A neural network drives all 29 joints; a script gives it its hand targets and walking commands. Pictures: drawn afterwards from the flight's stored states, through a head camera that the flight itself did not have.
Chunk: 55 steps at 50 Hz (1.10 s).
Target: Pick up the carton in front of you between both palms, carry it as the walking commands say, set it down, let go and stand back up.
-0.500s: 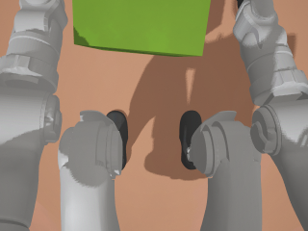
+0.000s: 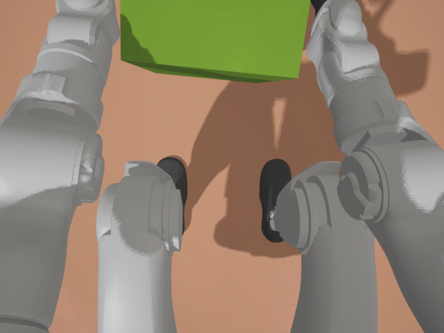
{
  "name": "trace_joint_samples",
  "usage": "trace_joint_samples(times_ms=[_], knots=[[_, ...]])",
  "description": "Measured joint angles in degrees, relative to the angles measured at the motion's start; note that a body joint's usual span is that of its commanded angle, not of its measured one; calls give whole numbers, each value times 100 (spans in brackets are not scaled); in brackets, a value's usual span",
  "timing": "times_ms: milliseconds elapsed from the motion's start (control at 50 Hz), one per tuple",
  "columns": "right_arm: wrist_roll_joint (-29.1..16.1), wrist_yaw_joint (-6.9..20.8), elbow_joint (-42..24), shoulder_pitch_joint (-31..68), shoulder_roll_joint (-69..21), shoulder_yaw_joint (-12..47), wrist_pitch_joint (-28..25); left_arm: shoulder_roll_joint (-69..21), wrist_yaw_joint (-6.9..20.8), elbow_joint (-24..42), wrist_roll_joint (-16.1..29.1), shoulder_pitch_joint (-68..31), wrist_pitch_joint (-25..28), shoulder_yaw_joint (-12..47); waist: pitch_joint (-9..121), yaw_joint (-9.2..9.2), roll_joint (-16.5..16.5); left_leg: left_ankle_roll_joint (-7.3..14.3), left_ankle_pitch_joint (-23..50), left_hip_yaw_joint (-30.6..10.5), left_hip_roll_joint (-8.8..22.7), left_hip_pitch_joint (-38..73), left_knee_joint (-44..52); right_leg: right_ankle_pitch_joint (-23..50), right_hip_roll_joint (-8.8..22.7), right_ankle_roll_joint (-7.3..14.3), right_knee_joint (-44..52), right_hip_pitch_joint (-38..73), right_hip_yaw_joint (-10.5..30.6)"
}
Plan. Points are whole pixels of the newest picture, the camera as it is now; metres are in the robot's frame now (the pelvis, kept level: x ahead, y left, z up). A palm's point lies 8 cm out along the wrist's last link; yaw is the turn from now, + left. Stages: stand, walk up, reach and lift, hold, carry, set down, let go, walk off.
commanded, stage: reach and lift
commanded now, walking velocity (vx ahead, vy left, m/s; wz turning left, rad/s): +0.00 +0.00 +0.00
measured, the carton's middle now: (214, 6) +0.53 +0.04 -0.25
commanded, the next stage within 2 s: none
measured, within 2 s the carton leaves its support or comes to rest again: leaves its support in 0.14 s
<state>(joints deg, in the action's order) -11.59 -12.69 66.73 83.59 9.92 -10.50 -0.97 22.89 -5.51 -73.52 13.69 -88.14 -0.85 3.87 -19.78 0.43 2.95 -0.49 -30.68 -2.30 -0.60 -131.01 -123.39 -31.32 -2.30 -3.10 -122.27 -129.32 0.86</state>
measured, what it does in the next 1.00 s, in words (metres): rises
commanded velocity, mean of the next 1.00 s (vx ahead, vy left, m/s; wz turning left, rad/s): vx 0.00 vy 0.00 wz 0.00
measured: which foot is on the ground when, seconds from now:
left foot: down 0.00-1.00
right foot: down 0.00-1.00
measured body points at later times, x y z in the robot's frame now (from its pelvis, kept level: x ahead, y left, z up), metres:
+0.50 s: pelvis +0.00 -0.01 +0.04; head +0.28 +0.05 +0.39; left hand +0.52 +0.20 -0.04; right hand +0.52 -0.11 -0.04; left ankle +0.12 +0.12 -0.34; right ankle +0.12 -0.13 -0.34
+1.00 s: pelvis +0.02 -0.01 +0.17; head +0.24 +0.03 +0.56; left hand +0.47 +0.20 +0.11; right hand +0.50 -0.10 +0.11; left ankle +0.11 +0.12 -0.34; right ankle +0.12 -0.13 -0.34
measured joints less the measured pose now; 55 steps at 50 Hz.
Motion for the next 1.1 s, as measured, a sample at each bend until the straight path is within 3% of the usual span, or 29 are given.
trace_joint_samples(times_ms=[60,180,260,320,440,560,660,820,960,1100], knots=[[197,70,-80,11,-11,-232,211,-42,10,-14,-163,-50,-159,-173,-14,-24,12,12,-21,5,18,-4,-99,-9,-27,-11,-93,-13,8],[463,156,-490,-155,-59,-481,703,-137,-63,573,-398,302,-618,-366,223,-27,119,60,-86,56,121,-153,-308,15,-156,-69,-275,-219,70],[360,68,-1158,-637,-147,-483,956,-304,-223,1280,-491,769,-917,-439,584,38,257,28,-83,64,92,-186,-298,-12,-219,-119,-301,-265,129],[417,106,-1824,-1206,-355,-737,1138,-509,-196,1817,-743,1151,-1182,-696,976,53,291,-34,-52,31,9,-130,-164,-51,-236,-165,-207,-185,159],[1133,317,-2458,-2025,-955,-1461,1500,-990,63,2361,-1409,1828,-1701,-1483,1950,14,267,-72,24,14,-56,189,401,-13,-147,-35,310,134,140],[2079,631,-2430,-2156,-1278,-2196,1755,-1402,329,2249,-2337,1939,-1952,-2324,2524,69,-1,-109,260,-83,-253,601,1163,85,-229,-7,1040,629,134],[2256,803,-2668,-2327,-1270,-2271,1986,-1729,384,2397,-2771,2114,-1981,-2698,2753,-16,-65,-146,373,-111,-313,949,1689,173,-363,-55,1516,974,209],[2175,741,-3103,-2904,-1450,-1789,2029,-1896,453,3255,-2503,3023,-2080,-2627,2963,-180,14,-181,392,-128,-242,1681,2465,228,-366,41,2267,1650,232],[2072,703,-3235,-3414,-1612,-1664,2013,-1975,431,3452,-2319,3613,-2063,-2477,3138,-83,-78,-173,361,-196,-277,2453,2989,174,-283,95,2819,2465,188],[2079,852,-3278,-3970,-1617,-1635,2031,-2279,332,3547,-2459,4123,-2081,-2424,3259,-32,-110,-120,361,-175,-250,3407,3655,196,-254,105,3508,3422,241]])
